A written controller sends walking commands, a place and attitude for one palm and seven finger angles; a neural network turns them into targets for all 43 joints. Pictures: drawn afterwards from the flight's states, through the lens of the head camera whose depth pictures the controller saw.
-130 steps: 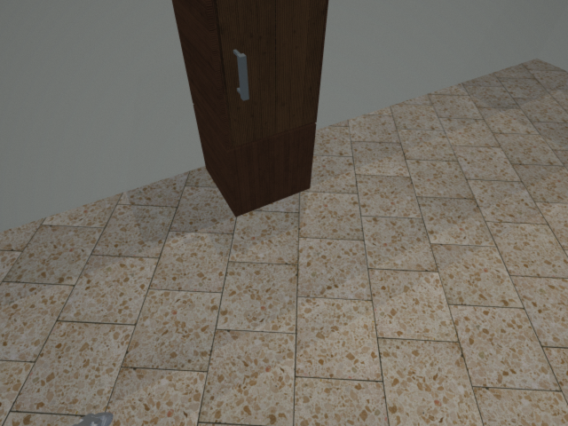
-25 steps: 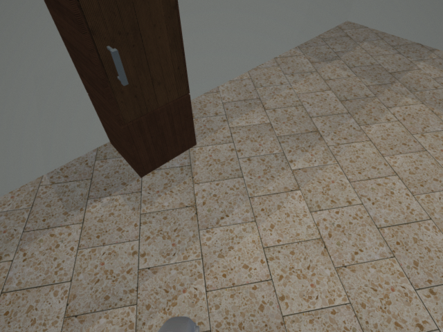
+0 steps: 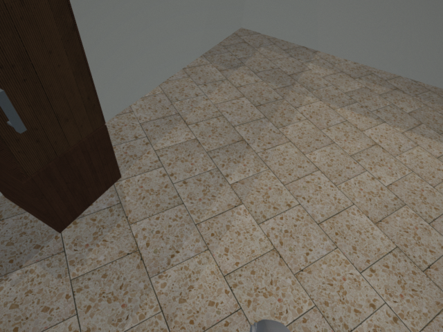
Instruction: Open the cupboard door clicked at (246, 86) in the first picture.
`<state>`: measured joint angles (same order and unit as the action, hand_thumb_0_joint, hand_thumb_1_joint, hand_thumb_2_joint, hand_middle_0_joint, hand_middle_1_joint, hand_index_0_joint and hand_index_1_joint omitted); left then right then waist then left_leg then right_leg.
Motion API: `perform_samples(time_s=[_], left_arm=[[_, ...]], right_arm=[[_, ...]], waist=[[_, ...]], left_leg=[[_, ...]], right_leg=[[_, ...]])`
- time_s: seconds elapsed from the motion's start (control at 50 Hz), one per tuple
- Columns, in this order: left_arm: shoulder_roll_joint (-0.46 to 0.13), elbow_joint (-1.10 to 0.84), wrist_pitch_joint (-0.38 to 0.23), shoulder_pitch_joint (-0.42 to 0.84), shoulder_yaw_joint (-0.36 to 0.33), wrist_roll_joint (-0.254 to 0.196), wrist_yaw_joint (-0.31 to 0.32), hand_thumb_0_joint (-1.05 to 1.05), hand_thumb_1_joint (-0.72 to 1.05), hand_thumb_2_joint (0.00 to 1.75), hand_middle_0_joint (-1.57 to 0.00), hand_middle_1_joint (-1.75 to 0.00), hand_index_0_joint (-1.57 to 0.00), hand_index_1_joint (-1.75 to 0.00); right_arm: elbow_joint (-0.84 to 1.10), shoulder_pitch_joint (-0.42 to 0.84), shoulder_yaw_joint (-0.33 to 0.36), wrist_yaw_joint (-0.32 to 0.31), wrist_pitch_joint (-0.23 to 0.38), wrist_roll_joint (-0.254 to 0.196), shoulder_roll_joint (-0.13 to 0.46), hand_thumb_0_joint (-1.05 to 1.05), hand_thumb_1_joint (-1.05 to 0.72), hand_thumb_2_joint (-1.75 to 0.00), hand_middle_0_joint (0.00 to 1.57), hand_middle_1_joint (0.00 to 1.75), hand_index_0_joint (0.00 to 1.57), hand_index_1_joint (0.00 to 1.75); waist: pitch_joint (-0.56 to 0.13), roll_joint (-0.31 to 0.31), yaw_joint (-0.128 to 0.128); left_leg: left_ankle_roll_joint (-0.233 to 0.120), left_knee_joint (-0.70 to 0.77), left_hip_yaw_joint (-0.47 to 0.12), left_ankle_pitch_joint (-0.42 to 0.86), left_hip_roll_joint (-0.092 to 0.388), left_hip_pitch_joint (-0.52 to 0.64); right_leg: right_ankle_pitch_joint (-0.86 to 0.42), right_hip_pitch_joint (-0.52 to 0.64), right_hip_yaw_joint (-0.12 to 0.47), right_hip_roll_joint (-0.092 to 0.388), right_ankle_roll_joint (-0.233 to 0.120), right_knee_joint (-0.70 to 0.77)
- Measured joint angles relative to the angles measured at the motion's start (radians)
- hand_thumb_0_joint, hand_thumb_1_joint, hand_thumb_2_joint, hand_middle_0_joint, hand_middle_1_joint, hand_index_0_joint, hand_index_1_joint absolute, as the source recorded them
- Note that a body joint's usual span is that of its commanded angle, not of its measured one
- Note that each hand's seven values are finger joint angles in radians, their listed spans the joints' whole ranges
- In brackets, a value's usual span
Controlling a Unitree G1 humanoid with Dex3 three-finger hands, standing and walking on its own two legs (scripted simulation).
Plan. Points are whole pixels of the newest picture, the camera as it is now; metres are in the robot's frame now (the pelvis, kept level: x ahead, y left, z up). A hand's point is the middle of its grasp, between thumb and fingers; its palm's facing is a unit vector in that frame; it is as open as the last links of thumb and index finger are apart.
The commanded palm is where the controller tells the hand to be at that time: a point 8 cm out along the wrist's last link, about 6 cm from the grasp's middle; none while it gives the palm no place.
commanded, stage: walk to a spot facing it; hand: left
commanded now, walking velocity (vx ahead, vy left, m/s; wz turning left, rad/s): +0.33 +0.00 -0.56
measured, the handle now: (5, 109) +0.66 +0.70 -0.06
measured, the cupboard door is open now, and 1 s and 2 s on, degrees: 0 0 0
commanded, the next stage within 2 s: turn to face it in 1.14 s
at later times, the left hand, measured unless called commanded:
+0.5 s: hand (182, 245) +0.35 +0.12 -0.18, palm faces -0.26 -0.95 -0.19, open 7.2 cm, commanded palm none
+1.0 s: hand (186, 190) +0.53 +0.14 -0.18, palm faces -0.41 -0.90 -0.14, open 7.4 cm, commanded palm none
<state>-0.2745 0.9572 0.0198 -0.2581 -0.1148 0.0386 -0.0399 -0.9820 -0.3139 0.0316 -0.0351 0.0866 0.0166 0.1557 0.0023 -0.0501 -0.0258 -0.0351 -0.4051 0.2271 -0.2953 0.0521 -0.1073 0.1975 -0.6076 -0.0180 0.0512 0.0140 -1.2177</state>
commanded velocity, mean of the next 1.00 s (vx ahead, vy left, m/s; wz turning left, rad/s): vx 0.32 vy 0.00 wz -0.47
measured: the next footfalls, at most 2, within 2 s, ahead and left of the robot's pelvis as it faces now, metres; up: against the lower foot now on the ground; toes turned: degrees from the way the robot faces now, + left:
right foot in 0.32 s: +0.26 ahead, -0.11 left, +0.00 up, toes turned -18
left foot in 0.74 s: +0.47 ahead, +0.07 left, +0.00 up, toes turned -12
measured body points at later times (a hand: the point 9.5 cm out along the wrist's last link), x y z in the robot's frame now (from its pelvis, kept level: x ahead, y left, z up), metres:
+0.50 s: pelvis +0.21 -0.03 -0.02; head +0.24 -0.04 +0.43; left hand +0.37 +0.17 -0.16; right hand +0.13 -0.25 -0.17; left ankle +0.22 +0.12 -0.66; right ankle +0.23 -0.10 -0.74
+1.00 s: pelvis +0.42 -0.02 +0.00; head +0.44 -0.01 +0.45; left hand +0.55 +0.18 -0.16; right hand +0.35 -0.26 -0.13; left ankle +0.43 +0.08 -0.74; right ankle +0.37 -0.16 -0.65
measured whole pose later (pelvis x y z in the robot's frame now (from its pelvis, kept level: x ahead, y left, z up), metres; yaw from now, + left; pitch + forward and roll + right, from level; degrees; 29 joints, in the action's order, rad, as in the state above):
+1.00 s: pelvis +0.42 -0.02 +0.00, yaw -30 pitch +0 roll -1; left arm -0.21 1.00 0.03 -0.29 -0.10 0.04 -0.04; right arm -0.98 -0.27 0.05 -0.03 0.08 0.02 0.16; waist 0.03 -0.04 -0.03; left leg -0.01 -0.41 0.28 -0.29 0.10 -0.10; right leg 0.22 -0.60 -0.05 0.10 0.02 -1.16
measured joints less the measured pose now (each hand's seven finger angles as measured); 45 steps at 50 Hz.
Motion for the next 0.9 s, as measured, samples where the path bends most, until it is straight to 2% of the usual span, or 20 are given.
perform_samples(time_s=[0.08,0.16,0.24,0.28,0.3,0.32,0.34,0.38,0.42,0.46,0.5,0.56,0.64,0.72,0.76,0.82,0.86,0.9], left_arm=[[0.008,-0.023,0.01,0.071,0.006,0.002,-0.005,0.01,0.91,0.9,-0.2,-0.3,-0.19,-0.3],[0.032,-0.028,0.017,0.146,0.025,0.001,-0.011,0.01,0.91,0.9,-0.2,-0.3,-0.19,-0.3],[0.062,-0.037,0.01,0.216,0.046,-0.004,-0.014,0.01,0.91,0.9,-0.2,-0.3,-0.19,-0.3],[0.075,-0.045,-0.005,0.236,0.056,-0.003,-0.014,0.01,0.91,0.9,-0.2,-0.3,-0.19,-0.3],[0.078,-0.048,-0.018,0.237,0.061,-0.003,-0.014,0.01,0.91,0.9,-0.2,-0.3,-0.19,-0.3],[0.077,-0.053,-0.032,0.232,0.068,-0.002,-0.014,0.01,0.91,0.9,-0.2,-0.3,-0.19,-0.3],[0.081,-0.055,-0.048,0.228,0.07,-0.007,-0.008,0.01,0.91,0.9,-0.2,-0.3,-0.19,-0.3],[0.087,-0.052,-0.062,0.208,0.074,-0.022,0.004,0.01,0.91,0.9,-0.2,-0.3,-0.2,-0.3],[0.088,-0.032,-0.062,0.169,0.076,-0.028,0.016,0.01,0.9,0.9,-0.2,-0.3,-0.2,-0.3],[0.091,-0.004,-0.06,0.125,0.073,-0.026,0.028,0.0,0.91,0.9,-0.2,-0.3,-0.2,-0.3],[0.081,0.012,-0.065,0.091,0.051,-0.027,0.043,-0.01,0.93,0.9,-0.21,-0.3,-0.2,-0.3],[0.065,0.035,-0.064,0.049,0.047,-0.017,0.039,-0.01,0.94,0.9,-0.21,-0.3,-0.2,-0.3],[0.052,0.047,-0.065,-0.003,0.047,-0.013,0.032,-0.01,0.93,0.9,-0.21,-0.3,-0.2,-0.3],[0.048,0.052,-0.062,-0.058,0.047,-0.015,0.029,0.0,0.92,0.9,-0.2,-0.3,-0.2,-0.3],[0.045,0.058,-0.054,-0.088,0.042,-0.02,0.027,0.0,0.91,0.9,-0.2,-0.3,-0.2,-0.3],[0.046,0.088,-0.03,-0.102,0.037,-0.018,0.022,0.01,0.91,0.9,-0.2,-0.3,-0.2,-0.3],[0.048,0.097,-0.018,-0.097,0.032,-0.012,0.011,0.01,0.91,0.9,-0.2,-0.3,-0.2,-0.3],[0.051,0.087,-0.009,-0.084,0.027,-0.007,0.004,0.01,0.91,0.9,-0.2,-0.3,-0.19,-0.3]], right_arm=[[-0.051,-0.08,0.001,-0.002,-0.002,0.001,0.014,0.0,-0.92,-0.9,0.2,0.3,0.2,0.3],[-0.089,-0.15,-0.003,-0.003,-0.007,0.007,0.016,0.0,-0.92,-0.9,0.2,0.3,0.2,0.3],[-0.12,-0.204,-0.009,0.0,-0.019,0.012,0.006,0.0,-0.91,-0.9,0.2,0.3,0.2,0.3],[-0.134,-0.226,-0.011,0.004,-0.028,0.01,-0.002,0.0,-0.91,-0.9,0.2,0.3,0.2,0.3],[-0.141,-0.238,-0.012,0.007,-0.034,0.008,-0.007,0.0,-0.91,-0.9,0.2,0.3,0.2,0.3],[-0.143,-0.256,-0.014,0.012,-0.041,0.001,-0.016,0.0,-0.91,-0.9,0.2,0.3,0.2,0.3],[-0.145,-0.251,-0.014,0.016,-0.051,-0.005,-0.019,0.01,-0.91,-0.9,0.2,0.3,0.2,0.3],[-0.138,-0.199,-0.008,0.018,-0.067,-0.007,-0.02,0.01,-0.91,-0.9,0.2,0.3,0.2,0.3],[-0.113,-0.134,-0.002,0.019,-0.071,-0.002,-0.02,0.01,-0.91,-0.9,0.2,0.3,0.2,0.3],[-0.075,-0.067,0.003,0.019,-0.07,0.005,-0.018,0.01,-0.91,-0.9,0.2,0.3,0.2,0.3],[-0.034,-0.009,0.006,0.021,-0.067,0.009,-0.018,0.01,-0.91,-0.9,0.2,0.3,0.2,0.3],[0.005,0.064,0.019,0.019,-0.065,0.015,-0.004,0.01,-0.93,-0.9,0.2,0.3,0.2,0.3],[0.033,0.128,0.024,0.038,-0.057,0.015,0.027,0.01,-0.94,-0.9,0.2,0.3,0.2,0.3],[0.046,0.166,0.019,0.045,-0.046,0.012,0.044,0.01,-0.93,-0.9,0.2,0.3,0.2,0.3],[0.052,0.183,0.014,0.04,-0.028,0.015,0.043,0.01,-0.92,-0.9,0.2,0.3,0.2,0.3],[0.066,0.188,-0.002,0.036,-0.009,0.019,0.028,0.0,-0.92,-0.9,0.2,0.3,0.2,0.3],[0.065,0.163,-0.007,0.03,-0.004,0.017,0.012,0.0,-0.91,-0.9,0.2,0.3,0.2,0.3],[0.049,0.129,-0.01,0.024,-0.002,0.015,-0.003,0.0,-0.91,-0.9,0.2,0.3,0.2,0.3]], waist=[[0.017,0.006,0.026],[0.055,0.018,0.06],[0.096,0.032,0.095],[0.11,0.038,0.101],[0.113,0.036,0.1],[0.105,0.022,0.099],[0.106,0.024,0.091],[0.122,0.034,0.09],[0.12,0.037,0.093],[0.101,0.044,0.094],[0.077,0.053,0.088],[0.045,0.065,0.069],[0.02,0.066,0.026],[0.011,0.054,-0.017],[0.014,0.033,-0.029],[0.023,0.014,-0.028],[0.021,0.011,-0.019],[0.021,0.008,-0.016]], left_leg=[[0.001,0.047,0.056,-0.031,-0.007,0.078],[0.015,0.074,0.102,-0.073,-0.004,0.153],[0.043,0.058,0.143,-0.137,0.015,0.212],[0.06,-0.018,0.163,-0.187,0.042,0.219],[0.067,-0.107,0.167,-0.21,0.062,0.204],[0.066,-0.255,0.155,-0.194,0.082,0.156],[0.071,-0.459,0.099,-0.193,0.101,0.073],[0.071,-0.789,-0.047,-0.179,0.095,-0.094],[0.072,-0.915,-0.129,-0.12,0.097,-0.23],[0.077,-0.895,-0.167,-0.078,0.116,-0.338],[0.085,-0.813,-0.188,-0.043,0.132,-0.418],[0.093,-0.656,-0.191,0.015,0.138,-0.472],[0.091,-0.436,-0.181,0.055,0.112,-0.44],[0.082,-0.238,-0.153,0.05,0.06,-0.326],[0.055,-0.169,-0.125,0.107,0.036,-0.265],[0.019,-0.202,-0.068,0.036,0.039,-0.217],[0.019,-0.158,-0.039,0.019,0.044,-0.161],[0.023,-0.1,-0.013,0.022,0.046,-0.105]], right_leg=[[-0.059,-0.061,-0.015,0.026,0.007,0.066],[-0.075,-0.047,-0.062,0.029,-0.005,0.246],[-0.022,0.022,-0.118,-0.013,-0.048,0.449],[0.014,0.08,-0.146,-0.051,-0.08,0.522],[0.013,0.129,-0.16,-0.067,-0.096,0.57],[-0.002,0.178,-0.16,-0.067,-0.125,0.613],[0.007,0.173,-0.157,-0.075,-0.141,0.582],[0.047,0.189,-0.148,-0.097,-0.145,0.542],[0.055,0.236,-0.129,-0.117,-0.134,0.578],[0.043,0.28,-0.107,-0.132,-0.124,0.636],[0.035,0.314,-0.087,-0.139,-0.123,0.685],[0.04,0.355,-0.056,-0.138,-0.111,0.73],[0.076,0.405,-0.02,-0.126,-0.086,0.748],[0.141,0.452,0.012,-0.11,-0.054,0.725],[0.197,0.437,0.042,-0.095,-0.044,0.635],[0.274,0.3,0.034,-0.076,-0.046,0.256],[0.219,0.21,0.004,-0.048,-0.039,0.091],[0.148,0.135,-0.015,-0.016,-0.026,0.025]])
